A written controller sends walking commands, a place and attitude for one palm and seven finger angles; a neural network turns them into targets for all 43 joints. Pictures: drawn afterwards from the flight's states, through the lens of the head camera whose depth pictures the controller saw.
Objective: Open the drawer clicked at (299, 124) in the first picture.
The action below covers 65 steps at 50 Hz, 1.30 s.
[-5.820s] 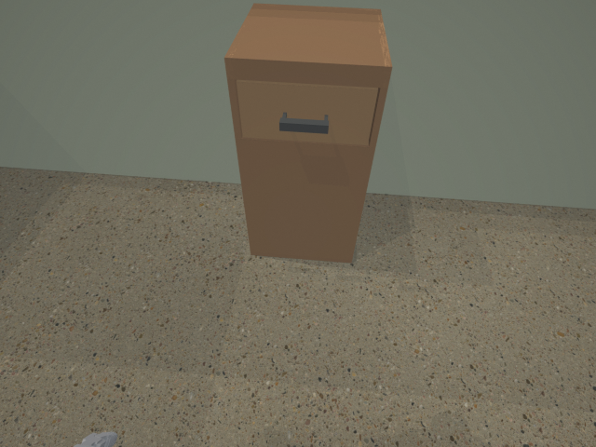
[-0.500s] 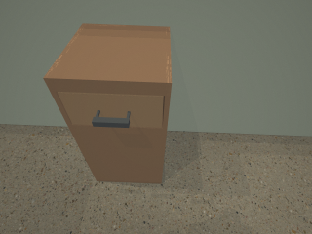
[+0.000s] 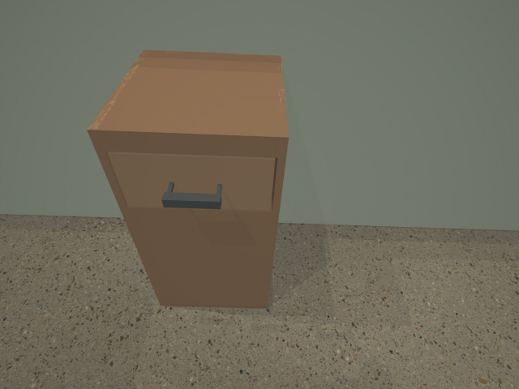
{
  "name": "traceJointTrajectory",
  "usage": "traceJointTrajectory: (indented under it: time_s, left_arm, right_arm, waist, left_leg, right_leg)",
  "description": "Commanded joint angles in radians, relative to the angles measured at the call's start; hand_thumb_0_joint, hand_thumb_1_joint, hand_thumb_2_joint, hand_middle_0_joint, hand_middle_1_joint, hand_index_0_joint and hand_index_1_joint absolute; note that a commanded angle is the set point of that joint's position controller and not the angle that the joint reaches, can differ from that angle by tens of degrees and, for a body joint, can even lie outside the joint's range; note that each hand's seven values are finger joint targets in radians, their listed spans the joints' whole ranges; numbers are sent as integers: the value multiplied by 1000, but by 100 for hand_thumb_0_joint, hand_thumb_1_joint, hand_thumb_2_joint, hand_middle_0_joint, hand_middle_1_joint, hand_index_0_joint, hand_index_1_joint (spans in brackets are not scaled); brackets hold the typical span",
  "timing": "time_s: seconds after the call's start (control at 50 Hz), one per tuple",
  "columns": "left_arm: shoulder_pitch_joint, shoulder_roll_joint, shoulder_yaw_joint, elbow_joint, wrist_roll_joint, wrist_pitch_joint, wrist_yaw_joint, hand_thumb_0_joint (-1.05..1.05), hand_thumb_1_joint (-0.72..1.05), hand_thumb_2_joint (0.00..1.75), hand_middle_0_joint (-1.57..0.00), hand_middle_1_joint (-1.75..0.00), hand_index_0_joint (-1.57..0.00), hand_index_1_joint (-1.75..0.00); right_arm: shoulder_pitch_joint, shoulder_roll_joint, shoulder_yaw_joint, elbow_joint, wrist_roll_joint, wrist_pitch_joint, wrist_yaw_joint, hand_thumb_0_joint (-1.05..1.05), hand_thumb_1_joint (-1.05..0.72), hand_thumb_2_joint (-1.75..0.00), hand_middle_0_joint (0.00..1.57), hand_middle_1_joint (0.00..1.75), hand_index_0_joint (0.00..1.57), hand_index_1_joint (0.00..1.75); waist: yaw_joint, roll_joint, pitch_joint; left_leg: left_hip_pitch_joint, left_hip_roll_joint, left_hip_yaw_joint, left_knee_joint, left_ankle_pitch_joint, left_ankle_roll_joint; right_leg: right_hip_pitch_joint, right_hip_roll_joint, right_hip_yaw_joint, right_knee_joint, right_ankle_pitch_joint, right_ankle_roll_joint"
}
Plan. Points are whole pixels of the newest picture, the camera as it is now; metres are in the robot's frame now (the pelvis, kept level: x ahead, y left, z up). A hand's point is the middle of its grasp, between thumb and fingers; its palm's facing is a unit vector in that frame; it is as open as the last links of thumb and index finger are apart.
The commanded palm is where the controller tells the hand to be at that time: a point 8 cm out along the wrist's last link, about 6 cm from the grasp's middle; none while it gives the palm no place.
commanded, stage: come to a stop and stand still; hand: left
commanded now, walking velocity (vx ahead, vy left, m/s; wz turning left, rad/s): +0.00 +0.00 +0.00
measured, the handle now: (193, 193) +0.56 +0.19 -0.07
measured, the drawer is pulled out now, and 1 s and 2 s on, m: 0.00 0.00 0.00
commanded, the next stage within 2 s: look again from close up in 0.24 s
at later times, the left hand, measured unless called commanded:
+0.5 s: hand out of the picture -0.03 +0.18 -0.17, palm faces +0.02 -0.98 -0.18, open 7.3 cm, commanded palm none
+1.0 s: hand out of the picture +0.00 +0.17 -0.17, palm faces +0.02 -0.98 -0.18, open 7.3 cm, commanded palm none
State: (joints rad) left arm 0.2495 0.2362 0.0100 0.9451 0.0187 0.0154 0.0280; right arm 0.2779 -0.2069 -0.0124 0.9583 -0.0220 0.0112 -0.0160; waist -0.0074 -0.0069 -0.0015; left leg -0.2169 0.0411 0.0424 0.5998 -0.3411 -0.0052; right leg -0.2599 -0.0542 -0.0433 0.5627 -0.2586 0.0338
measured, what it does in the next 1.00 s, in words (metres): stands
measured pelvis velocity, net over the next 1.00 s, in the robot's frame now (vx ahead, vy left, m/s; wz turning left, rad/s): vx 0.00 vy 0.01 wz -0.01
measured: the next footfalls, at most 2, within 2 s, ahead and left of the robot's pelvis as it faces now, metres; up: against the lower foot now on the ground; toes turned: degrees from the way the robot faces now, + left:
none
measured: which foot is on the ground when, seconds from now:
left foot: down 0.00-1.00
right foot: down 0.00-1.00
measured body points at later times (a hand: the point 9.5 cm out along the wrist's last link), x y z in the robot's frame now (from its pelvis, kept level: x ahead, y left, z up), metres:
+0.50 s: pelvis -0.01 +0.01 +0.01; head -0.01 +0.01 +0.46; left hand -0.03 +0.23 -0.15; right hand -0.02 -0.22 -0.15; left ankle -0.01 +0.12 -0.73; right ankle +0.03 -0.14 -0.73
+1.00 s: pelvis +0.00 +0.01 +0.01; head +0.01 +0.01 +0.46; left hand +0.00 +0.22 -0.15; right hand -0.01 -0.21 -0.15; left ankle -0.01 +0.12 -0.73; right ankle +0.03 -0.14 -0.73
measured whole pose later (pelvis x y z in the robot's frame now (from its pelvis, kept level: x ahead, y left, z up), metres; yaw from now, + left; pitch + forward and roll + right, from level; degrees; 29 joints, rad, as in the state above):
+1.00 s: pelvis +0.00 +0.01 +0.01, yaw -1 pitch -2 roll +0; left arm 0.31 0.13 0.01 1.09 0.02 -0.01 0.04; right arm 0.30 -0.13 -0.01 1.11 -0.01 0.00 -0.02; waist 0.00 0.00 0.03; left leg -0.17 0.02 0.06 0.48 -0.29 0.00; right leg -0.23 -0.06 -0.02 0.47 -0.21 0.04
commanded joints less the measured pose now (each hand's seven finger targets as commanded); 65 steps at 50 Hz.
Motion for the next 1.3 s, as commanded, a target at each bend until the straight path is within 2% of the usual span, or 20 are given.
traceJointTrajectory:
  time_s: [0.0, 0.1, 0.24, 0.28, 0.46, 0.58, 0.62, 0.7, 0.78, 0.9, 0.94, 1.0, 1.04, 1.06, 1.1, 1.14, 1.16, 1.2, 1.22, 1.28]
  left_arm:
    - [39, 89, 10, -43, -5, -12, 5, 0, 90, 90, -20, -30, -20, -30]
    - [47, 82, 6, -20, -4, -14, 4, 0, 90, 90, -20, -30, -20, -30]
    - [79, 58, 5, 18, -3, -24, 8, 0, 90, 90, -20, -30, -20, -30]
    - [86, 48, 5, 31, -3, -26, 9, 0, 90, 90, -20, -30, -20, -30]
    - [134, 11, 3, 100, -3, -29, 13, 0, 90, 90, -20, -30, -20, -30]
    - [145, -7, 4, 121, -2, -30, 15, 0, 90, 90, -20, -30, -20, -30]
    - [148, -13, 6, 124, -2, -32, 15, 0, 90, 90, -20, -30, -20, -30]
    - [149, -21, 8, 127, -2, -32, 17, 0, 90, 90, -20, -30, -20, -30]
    - [140, -21, 10, 126, -1, -31, 18, 0, 90, 90, -20, -30, -20, -30]
    - [136, -20, 11, 124, -2, -32, 17, 0, 90, 90, -20, -30, -20, -30]
    - [142, -22, 12, 129, 0, -33, 12, 0, 90, 90, -20, -30, -20, -30]
    - [140, -30, 17, 122, 8, -22, 2, 0, 90, 90, -20, -30, -20, -30]
    - [154, -36, 21, 117, 12, -19, -7, 0, 90, 90, -20, -30, -20, -30]
    - [161, -41, 20, 115, 12, -20, -8, 0, 90, 90, -20, -30, -20, -30]
    - [181, -44, 17, 121, 8, -31, -3, 0, 90, 90, -20, -30, -20, -30]
    - [196, -27, 16, 137, 0, -44, 8, 0, 90, 90, -20, -30, -20, -30]
    - [190, -20, 15, 141, -5, -47, 12, 0, 90, 90, -20, -30, -20, -30]
    - [191, -2, 18, 136, -8, -49, 20, 0, 90, 90, -20, -30, -20, -30]
    - [187, 10, 21, 131, -8, -47, 24, 0, 90, 90, -20, -30, -20, -30]
    - [173, 31, 36, 106, -6, -36, 32, 0, 90, 90, -20, -30, -20, -30]
  right_arm:
    - [2, -125, -20, -50, -1, -17, 2, 0, -90, -90, 20, 30, 20, 30]
    - [2, -126, -19, -30, 1, -12, 6, 0, -90, -90, 20, 30, 20, 30]
    - [28, -99, -19, 14, 6, -11, 6, 0, -90, -90, 20, 30, 20, 30]
    - [35, -92, -18, 32, 8, -13, 6, 0, -90, -90, 20, 30, 20, 30]
    - [58, -66, -15, 87, 13, -13, -1, 0, -90, -90, 20, 30, 20, 30]
    - [74, -48, -17, 109, 13, -12, -3, 0, -90, -90, 20, 30, 20, 30]
    - [79, -42, -16, 113, 12, -14, -5, 0, -90, -90, 20, 30, 20, 30]
    - [79, -35, -16, 119, 12, -18, -6, 0, -90, -90, 20, 30, 20, 30]
    - [80, -33, -15, 123, 12, -16, -6, 0, -90, -90, 20, 30, 20, 30]
    - [85, -26, -14, 126, 12, -17, -6, 0, -90, -90, 20, 30, 20, 30]
    - [94, -30, -15, 133, 8, -19, -8, 0, -90, -90, 20, 30, 20, 30]
    - [91, -57, -28, 129, 2, -11, -9, 0, -90, -90, 20, 30, 20, 30]
    - [88, -76, -37, 122, -1, -9, -11, 0, -90, -90, 20, 30, 20, 30]
    - [86, -78, -39, 119, 1, -9, -10, 0, -90, -90, 20, 30, 20, 30]
    - [81, -50, -30, 116, 5, -18, -13, 0, -90, -90, 20, 30, 20, 30]
    - [92, -17, -15, 125, 9, -26, -18, 0, -90, -90, 20, 30, 20, 30]
    - [105, -10, -10, 132, 12, -26, -21, 0, -90, -90, 20, 30, 20, 30]
    - [115, -15, -10, 135, 16, -23, -25, 0, -90, -90, 20, 30, 20, 30]
    - [114, -19, -15, 131, 17, -19, -25, 0, -90, -90, 20, 30, 20, 30]
    - [106, -32, -24, 113, 17, -5, -26, 0, -90, -90, 20, 30, 20, 30]
  waist:
    - [14, 75, 83]
    - [11, 32, 92]
    - [1, -7, 69]
    - [2, 18, 61]
    - [4, 30, 86]
    - [5, 15, 97]
    - [3, -4, 82]
    - [6, 9, 81]
    - [7, 9, 102]
    - [6, -4, 85]
    - [2, 6, 71]
    - [2, 62, 137]
    - [5, 88, 161]
    - [11, 89, 171]
    - [20, 51, 162]
    - [11, -18, 104]
    - [1, -32, 70]
    - [1, -40, 18]
    - [2, -39, 5]
    - [5, -37, -21]
  left_leg:
    - [-157, 71, -108, -240, 25, 38]
    - [-151, 62, -103, -272, -55, 33]
    - [-95, 48, -79, -250, 1, 30]
    - [-84, 53, -82, -258, 10, 32]
    - [-73, 53, -76, -266, 14, 28]
    - [-78, 54, -74, -271, 4, 29]
    - [-71, 51, -66, -259, 39, 28]
    - [-57, 52, -63, -253, 79, 28]
    - [-73, 54, -65, -260, 58, 26]
    - [-53, 51, -55, -248, 93, 26]
    - [-37, 57, -62, -262, 8, 30]
    - [-79, 99, -113, -336, -211, 51]
    - [-99, 124, -141, -363, -273, 68]
    - [-108, 128, -142, -363, -268, 71]
    - [-100, 96, -99, -292, -55, 60]
    - [-37, 52, -22, -188, 209, 33]
    - [-5, 51, -15, -179, 291, 22]
    - [29, 52, -4, -156, 376, 10]
    - [32, 50, 3, -144, 383, 6]
    - [24, 47, 12, -99, 408, 0]
  right_leg:
    - [56, -20, 46, -109, 34, -38]
    - [51, -29, 52, -141, 12, -31]
    - [34, -45, 72, -178, 11, -31]
    - [41, -44, 66, -175, 30, -31]
    - [39, -45, 63, -187, 43, -31]
    - [35, -43, 63, -189, 37, -31]
    - [45, -46, 66, -187, 57, -33]
    - [45, -46, 62, -178, 91, -34]
    - [41, -44, 63, -180, 75, -32]
    - [45, -47, 68, -184, 90, -36]
    - [45, -38, 57, -180, 6, -37]
    - [-11, -3, 16, -134, -113, -37]
    - [-23, 14, -5, -93, -113, -41]
    - [-22, 16, -6, -87, -92, -42]
    - [25, -9, 39, -116, 63, -50]
    - [77, -52, 85, -139, 322, -59]
    - [100, -63, 81, -129, 459, -58]
    - [147, -79, 78, -98, 654, -57]
    - [158, -87, 80, -81, 710, -60]
    - [167, -103, 95, -50, 749, -72]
